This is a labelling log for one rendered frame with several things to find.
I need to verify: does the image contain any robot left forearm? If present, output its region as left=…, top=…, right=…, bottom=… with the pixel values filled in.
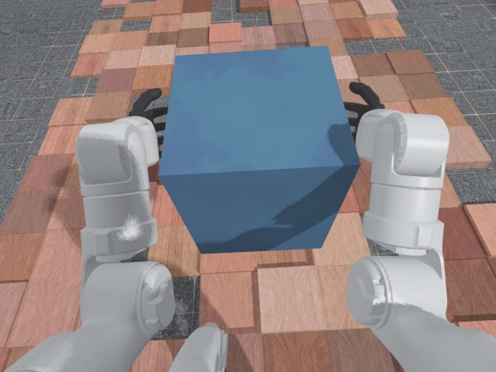
left=76, top=116, right=160, bottom=321

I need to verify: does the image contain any robot right hand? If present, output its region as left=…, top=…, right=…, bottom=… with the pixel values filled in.
left=343, top=82, right=384, bottom=157

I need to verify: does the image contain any robot left upper arm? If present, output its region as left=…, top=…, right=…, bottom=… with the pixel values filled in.
left=4, top=261, right=176, bottom=372

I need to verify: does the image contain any robot right upper arm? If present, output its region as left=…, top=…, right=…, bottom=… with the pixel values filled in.
left=346, top=256, right=496, bottom=372

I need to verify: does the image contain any robot left thigh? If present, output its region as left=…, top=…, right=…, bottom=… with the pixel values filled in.
left=168, top=326, right=229, bottom=372

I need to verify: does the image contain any carton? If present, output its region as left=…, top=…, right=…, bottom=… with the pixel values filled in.
left=158, top=46, right=360, bottom=254

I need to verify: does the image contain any robot left hand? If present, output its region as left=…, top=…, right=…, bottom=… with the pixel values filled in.
left=129, top=88, right=168, bottom=158

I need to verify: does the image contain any robot right forearm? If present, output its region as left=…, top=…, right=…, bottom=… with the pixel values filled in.
left=356, top=109, right=450, bottom=307

